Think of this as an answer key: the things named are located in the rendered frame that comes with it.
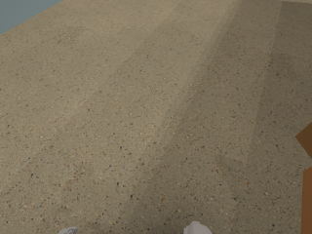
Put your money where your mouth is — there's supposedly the cupboard door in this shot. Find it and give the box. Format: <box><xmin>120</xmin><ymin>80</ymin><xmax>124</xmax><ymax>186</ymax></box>
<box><xmin>295</xmin><ymin>122</ymin><xmax>312</xmax><ymax>159</ymax></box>

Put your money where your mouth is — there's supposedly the right robot thigh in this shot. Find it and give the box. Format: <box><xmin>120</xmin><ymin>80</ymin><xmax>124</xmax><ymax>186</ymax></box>
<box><xmin>183</xmin><ymin>223</ymin><xmax>213</xmax><ymax>234</ymax></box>

